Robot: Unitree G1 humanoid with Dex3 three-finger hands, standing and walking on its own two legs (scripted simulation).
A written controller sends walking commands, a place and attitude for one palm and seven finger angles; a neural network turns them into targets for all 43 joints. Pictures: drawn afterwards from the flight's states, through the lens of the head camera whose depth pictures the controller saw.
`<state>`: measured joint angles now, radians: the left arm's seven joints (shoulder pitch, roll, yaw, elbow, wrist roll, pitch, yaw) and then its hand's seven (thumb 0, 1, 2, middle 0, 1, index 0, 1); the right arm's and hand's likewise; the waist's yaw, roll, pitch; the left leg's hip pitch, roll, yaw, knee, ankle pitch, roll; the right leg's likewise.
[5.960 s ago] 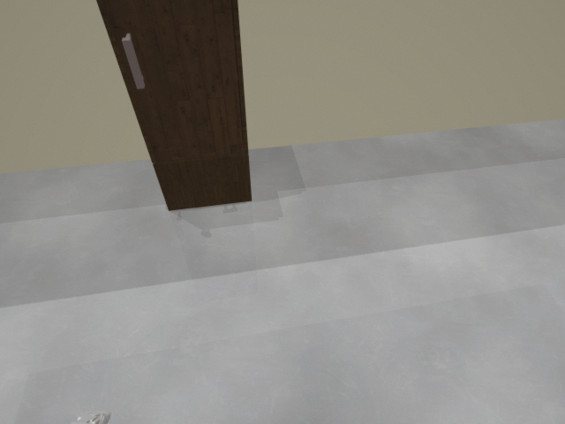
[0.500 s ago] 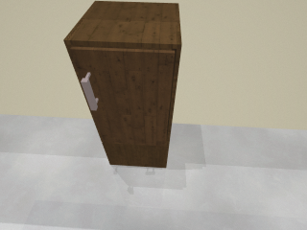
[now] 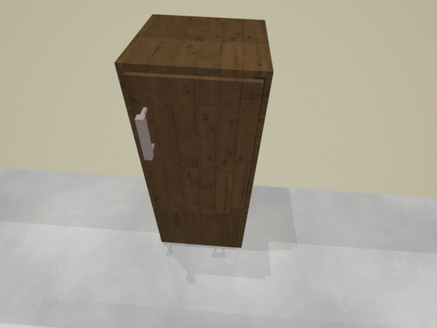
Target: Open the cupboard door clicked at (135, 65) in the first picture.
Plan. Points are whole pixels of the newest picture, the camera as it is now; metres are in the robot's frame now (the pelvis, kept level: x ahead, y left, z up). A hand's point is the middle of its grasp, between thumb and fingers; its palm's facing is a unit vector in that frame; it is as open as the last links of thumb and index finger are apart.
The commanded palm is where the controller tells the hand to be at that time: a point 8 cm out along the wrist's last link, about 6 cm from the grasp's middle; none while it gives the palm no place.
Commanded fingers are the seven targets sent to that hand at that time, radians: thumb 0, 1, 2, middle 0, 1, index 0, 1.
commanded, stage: look again from close up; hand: left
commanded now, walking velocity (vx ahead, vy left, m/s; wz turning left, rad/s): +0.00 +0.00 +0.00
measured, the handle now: (146, 134) +0.62 +0.25 -0.02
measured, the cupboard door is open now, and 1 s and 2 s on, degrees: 0 0 0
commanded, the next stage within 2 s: shuffle to correct the standing spot in 0.08 s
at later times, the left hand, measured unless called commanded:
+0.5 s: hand out of the picture -0.03 +0.17 -0.19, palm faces +0.09 -0.99 -0.14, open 7.4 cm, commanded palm none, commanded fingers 0.00 0.90 0.90 -0.20 -0.30 -0.20 -0.30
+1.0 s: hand out of the picture +0.07 +0.24 -0.19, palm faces +0.11 -0.98 -0.17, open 7.4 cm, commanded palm none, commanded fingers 0.00 0.90 0.90 -0.20 -0.30 -0.20 -0.30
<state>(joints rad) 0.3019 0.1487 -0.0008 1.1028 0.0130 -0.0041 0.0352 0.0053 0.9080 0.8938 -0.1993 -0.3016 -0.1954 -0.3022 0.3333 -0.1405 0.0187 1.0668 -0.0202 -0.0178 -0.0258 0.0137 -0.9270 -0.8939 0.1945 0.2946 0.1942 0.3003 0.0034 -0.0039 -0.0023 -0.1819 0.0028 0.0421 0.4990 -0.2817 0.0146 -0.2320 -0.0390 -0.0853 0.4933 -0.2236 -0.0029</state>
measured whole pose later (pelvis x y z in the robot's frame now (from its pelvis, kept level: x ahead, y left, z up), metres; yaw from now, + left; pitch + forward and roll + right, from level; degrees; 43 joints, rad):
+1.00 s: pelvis +0.09 +0.07 -0.01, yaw +2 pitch -1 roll -1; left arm 0.34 0.15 0.04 1.04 0.02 0.02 0.03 0.00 0.91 0.89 -0.20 -0.30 -0.20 -0.30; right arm 0.27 -0.18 -0.03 1.01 -0.03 -0.02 -0.01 0.02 -0.94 -0.89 0.19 0.29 0.19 0.30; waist 0.01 -0.02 0.03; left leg -0.37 0.06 0.06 0.62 -0.23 0.00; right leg -0.25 -0.09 -0.09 0.66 -0.42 0.03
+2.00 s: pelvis +0.03 +0.09 +0.00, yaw +0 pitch -1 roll +0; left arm 0.34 0.16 -0.01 1.05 0.02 0.01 0.03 0.00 0.90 0.89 -0.20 -0.30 -0.19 -0.30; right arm 0.35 -0.15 0.02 1.08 -0.02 0.00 -0.01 0.01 -0.91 -0.89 0.20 0.29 0.20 0.30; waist 0.00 -0.02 0.01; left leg -0.25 -0.04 0.08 0.48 -0.22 0.07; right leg -0.28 0.00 -0.05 0.48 -0.20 -0.02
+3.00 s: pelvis +0.11 +0.09 +0.00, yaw -1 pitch -1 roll +0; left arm 0.25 0.17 0.00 1.07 0.01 0.00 0.05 0.00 0.91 0.89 -0.20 -0.30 -0.20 -0.30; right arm 0.28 -0.14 0.03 1.13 -0.01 -0.03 -0.04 0.01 -0.91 -0.89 0.20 0.29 0.20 0.30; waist 0.00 -0.02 0.03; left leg -0.09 -0.05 0.08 0.43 -0.33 0.07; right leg -0.15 0.00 -0.03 0.48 -0.31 -0.01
